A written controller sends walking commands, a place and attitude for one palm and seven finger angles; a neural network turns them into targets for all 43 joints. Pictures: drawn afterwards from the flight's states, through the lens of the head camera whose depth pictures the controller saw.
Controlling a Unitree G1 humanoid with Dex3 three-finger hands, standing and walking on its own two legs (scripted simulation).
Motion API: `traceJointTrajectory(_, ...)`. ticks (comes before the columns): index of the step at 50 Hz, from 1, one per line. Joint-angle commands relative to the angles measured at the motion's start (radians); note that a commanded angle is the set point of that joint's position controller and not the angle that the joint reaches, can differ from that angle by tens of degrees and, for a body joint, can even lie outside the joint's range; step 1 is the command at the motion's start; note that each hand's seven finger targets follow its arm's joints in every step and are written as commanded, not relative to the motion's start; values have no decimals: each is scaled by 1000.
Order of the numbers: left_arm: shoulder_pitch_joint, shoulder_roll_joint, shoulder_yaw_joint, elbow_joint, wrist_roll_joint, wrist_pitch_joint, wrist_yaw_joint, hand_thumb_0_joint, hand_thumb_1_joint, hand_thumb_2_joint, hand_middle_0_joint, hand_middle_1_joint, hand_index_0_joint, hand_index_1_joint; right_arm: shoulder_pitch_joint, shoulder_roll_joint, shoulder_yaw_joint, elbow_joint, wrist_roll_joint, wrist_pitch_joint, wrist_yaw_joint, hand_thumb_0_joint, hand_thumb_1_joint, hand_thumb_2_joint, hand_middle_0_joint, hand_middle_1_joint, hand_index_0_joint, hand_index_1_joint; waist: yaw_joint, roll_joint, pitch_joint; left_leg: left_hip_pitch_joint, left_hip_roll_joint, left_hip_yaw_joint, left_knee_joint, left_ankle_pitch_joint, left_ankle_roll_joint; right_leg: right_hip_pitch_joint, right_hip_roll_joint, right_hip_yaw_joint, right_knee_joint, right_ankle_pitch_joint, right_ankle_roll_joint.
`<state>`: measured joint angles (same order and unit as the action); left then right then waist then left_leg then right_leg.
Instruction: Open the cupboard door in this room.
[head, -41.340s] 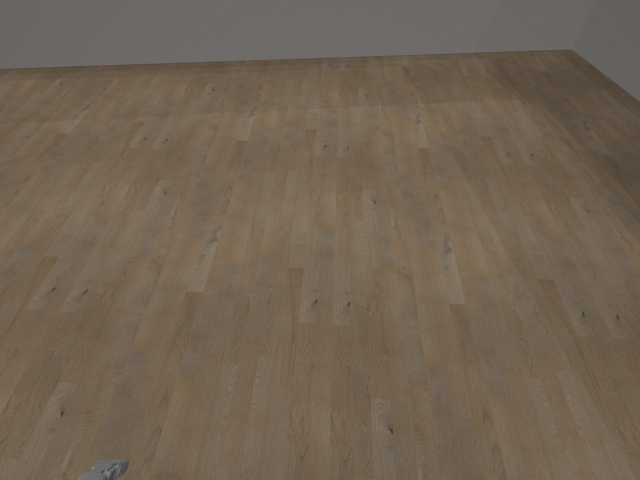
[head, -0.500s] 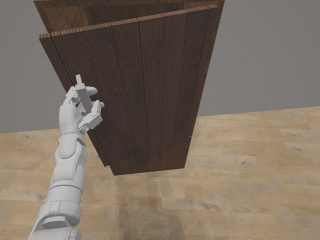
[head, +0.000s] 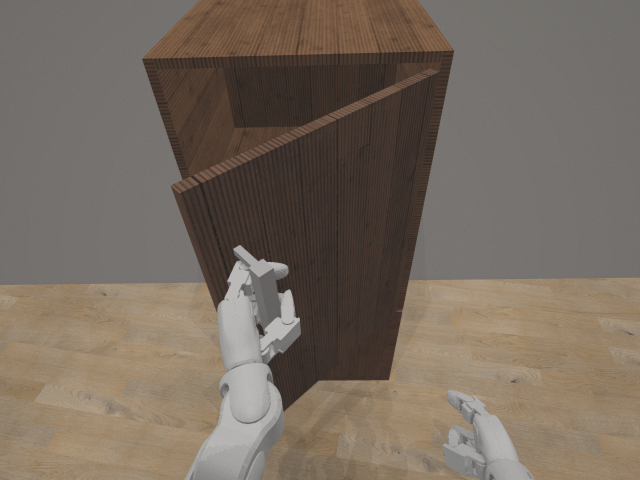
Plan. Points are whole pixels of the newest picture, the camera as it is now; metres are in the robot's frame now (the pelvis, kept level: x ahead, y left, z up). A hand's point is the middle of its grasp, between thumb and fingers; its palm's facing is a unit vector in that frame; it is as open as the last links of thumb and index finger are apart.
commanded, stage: open thumb and fingers to let go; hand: left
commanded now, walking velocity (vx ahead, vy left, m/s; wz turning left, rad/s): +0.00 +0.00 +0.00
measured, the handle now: (259, 295) +0.32 +0.09 +0.09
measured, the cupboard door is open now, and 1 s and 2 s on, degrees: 43 39 42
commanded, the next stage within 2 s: slide the hand sideways off the handle in 0.84 s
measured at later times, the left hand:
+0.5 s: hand (275, 302) +0.31 +0.07 +0.09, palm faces +0.38 -0.92 -0.02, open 11.9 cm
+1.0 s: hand (273, 308) +0.30 +0.07 +0.09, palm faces +0.29 -0.96 -0.04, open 14.6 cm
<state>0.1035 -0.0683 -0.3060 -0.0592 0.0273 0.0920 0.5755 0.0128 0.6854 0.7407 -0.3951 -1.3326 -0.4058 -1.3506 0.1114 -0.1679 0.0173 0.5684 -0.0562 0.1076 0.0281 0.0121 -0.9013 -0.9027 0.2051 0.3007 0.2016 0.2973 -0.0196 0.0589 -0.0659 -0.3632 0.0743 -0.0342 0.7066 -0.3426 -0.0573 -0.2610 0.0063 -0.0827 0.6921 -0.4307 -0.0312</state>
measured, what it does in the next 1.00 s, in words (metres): stands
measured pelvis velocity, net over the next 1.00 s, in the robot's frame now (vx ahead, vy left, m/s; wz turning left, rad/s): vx -0.02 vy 0.02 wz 0.02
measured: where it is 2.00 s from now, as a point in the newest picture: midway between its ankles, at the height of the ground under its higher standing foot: outside the picture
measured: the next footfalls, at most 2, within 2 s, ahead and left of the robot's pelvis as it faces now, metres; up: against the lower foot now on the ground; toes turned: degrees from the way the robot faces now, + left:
none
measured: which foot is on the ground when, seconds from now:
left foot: down 0.00-1.00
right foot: down 0.00-1.00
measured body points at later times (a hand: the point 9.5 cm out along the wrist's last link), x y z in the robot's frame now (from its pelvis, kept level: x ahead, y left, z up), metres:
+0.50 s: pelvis -0.01 +0.00 +0.00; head +0.00 -0.02 +0.45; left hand +0.28 +0.12 +0.10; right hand +0.16 -0.22 -0.11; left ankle +0.02 +0.16 -0.72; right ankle -0.04 -0.09 -0.72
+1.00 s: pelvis -0.02 +0.02 -0.01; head -0.01 +0.01 +0.44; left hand +0.28 +0.12 +0.10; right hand +0.18 -0.17 -0.10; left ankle +0.02 +0.16 -0.72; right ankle -0.04 -0.09 -0.72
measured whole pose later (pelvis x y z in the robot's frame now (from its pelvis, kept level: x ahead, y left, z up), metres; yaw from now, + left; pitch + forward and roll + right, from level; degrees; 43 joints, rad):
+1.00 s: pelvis -0.02 +0.02 -0.01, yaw +1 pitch +3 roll -1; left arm -0.11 -0.11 -0.27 0.11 0.07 0.03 0.57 -0.02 -0.50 0.30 -0.44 -0.63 -0.39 -0.68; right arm 0.13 -0.16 0.01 0.61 -0.05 0.08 0.03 0.01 -0.90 -0.90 0.20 0.30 0.20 0.30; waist 0.02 0.04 -0.05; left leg -0.49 0.04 -0.04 0.78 -0.34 -0.03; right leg -0.38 -0.03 -0.08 0.77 -0.43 0.00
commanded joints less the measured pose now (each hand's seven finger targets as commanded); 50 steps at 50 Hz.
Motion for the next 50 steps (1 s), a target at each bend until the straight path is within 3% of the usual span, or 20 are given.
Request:
traceJointTrajectory(1,-382,-136,102,-160,26,-65,80,0,900,900,-400,-1350,-400,-1350,-169,-77,-21,-106,0,-52,-20,0,-900,-900,200,300,200,300,18,-157,-81,74,-89,33,2,187,59,-101,-44,56,-177,309,25)
traceJointTrajectory(4,-383,-132,124,-106,27,-85,82,0,690,810,-385,-1327,-385,-1327,-157,-77,-30,-98,-7,-65,-31,0,-900,-900,200,300,200,300,40,-188,-139,70,-95,31,-6,186,61,-78,-54,73,-180,302,31)
traceJointTrajectory(8,-351,-153,92,-77,42,-118,47,0,410,690,-365,-1298,-365,-1298,-100,-85,-41,-100,-6,-72,-30,0,-900,-900,200,300,200,300,31,-197,-183,68,-87,30,-19,234,64,-48,-50,57,-139,415,33)
traceJointTrajectory(10,-368,-154,77,-109,42,-136,33,0,270,630,-355,-1283,-355,-1283,-89,-89,-45,-108,-5,-73,-31,0,-900,-900,200,300,200,300,25,-163,-212,74,-87,36,-17,251,66,-39,-51,58,-118,471,35)
traceJointTrajectory(12,-346,-160,63,-111,47,-146,21,0,130,570,-345,-1268,-345,-1268,-75,-91,-48,-111,-1,-74,-30,0,-900,-900,200,300,200,300,20,-167,-206,74,-84,36,-14,263,66,-39,-49,52,-110,492,34)
traceJointTrajectory(14,-361,-156,53,-109,51,-152,17,0,-10,510,-335,-1253,-335,-1253,-72,-95,-49,-114,1,-77,-31,0,-900,-900,200,300,200,300,16,-142,-200,77,-81,36,-17,252,67,-59,-43,46,-107,444,28)
traceJointTrajectory(18,-388,-135,77,-94,42,-159,29,0,-290,390,-315,-1222,-315,-1222,-75,-96,-48,-110,2,-84,-40,0,-900,-900,200,300,200,300,23,-171,-195,71,-83,34,-14,234,68,-63,-39,49,-124,385,25)
traceJointTrajectory(21,-406,-166,56,-90,45,-162,42,0,-500,300,-300,-1200,-300,-1200,-81,-90,-47,-110,1,-89,-37,0,-900,-900,200,300,200,300,22,-148,-191,77,-83,39,-14,233,68,-80,-32,36,-115,357,19)
traceJointTrajectory(23,-408,-167,59,-72,50,-160,48,0,-500,300,-300,-1200,-300,-1200,-78,-91,-48,-106,0,-90,-37,0,-900,-900,200,300,200,300,24,-157,-186,77,-80,37,-12,237,68,-85,-27,31,-116,349,16)
traceJointTrajectory(32,-443,-216,26,-63,55,-136,66,0,-500,300,-225,-750,-225,-750,-82,-88,-48,-112,1,-82,-24,0,-900,-900,200,300,200,300,22,-129,-209,93,-70,35,-18,259,62,-95,-11,3,-85,338,1)
traceJointTrajectory(34,-451,-234,12,-47,59,-123,72,0,-500,300,-208,-650,-208,-650,-90,-86,-45,-108,3,-79,-19,0,-900,-900,200,300,200,300,21,-89,-196,91,-65,30,-23,253,58,-112,-7,-8,-73,318,-5)
traceJointTrajectory(41,-513,-275,-16,-27,63,-97,88,0,-500,300,-150,-300,-150,-300,-103,-84,-42,-105,3,-80,-8,0,-900,-900,200,300,200,300,14,-113,-199,73,-64,14,-12,222,56,-149,1,-19,-54,263,-8)
traceJointTrajectory(43,-499,-282,-21,-21,69,-91,90,0,-500,300,-150,-300,-150,-300,-103,-83,-43,-103,3,-82,-5,0,-900,-900,200,300,200,300,17,-88,-201,73,-61,10,-9,222,53,-155,4,-22,-47,258,-13)
traceJointTrajectory(47,-546,-272,-12,-19,62,-88,95,0,-500,300,-150,-300,-150,-300,-108,-82,-40,-102,3,-82,-7,0,-900,-900,200,300,200,300,12,-122,-215,63,-66,10,-6,197,55,-158,1,-17,-53,231,-8)
traceJointTrajectory(48,-516,-146,-207,-24,154,-145,-124,0,-500,300,-150,-300,-150,-300,4,-118,-46,-84,8,-61,-6,0,-900,-900,200,300,200,300,-84,-212,-139,79,-66,2,-19,232,80,-198,-5,29,-54,330,4)
traceJointTrajectory(49,-547,-69,-117,-114,104,-204,-242,0,-500,300,-150,-300,-150,-300,0,-118,-52,-129,19,-60,-19,0,-900,-900,200,300,200,300,-37,-142,-252,90,-73,13,-19,245,85,-144,-7,34,-36,377,0)
traceJointTrajectory(50,-558,-37,-113,-136,80,-240,-332,0,-500,300,-150,-300,-150,-300,-3,-117,-46,-143,24,-64,-31,0,-900,-900,200,300,200,300,-38,-100,-289,121,-77,21,-11,256,90,-126,-11,35,-28,400,-2)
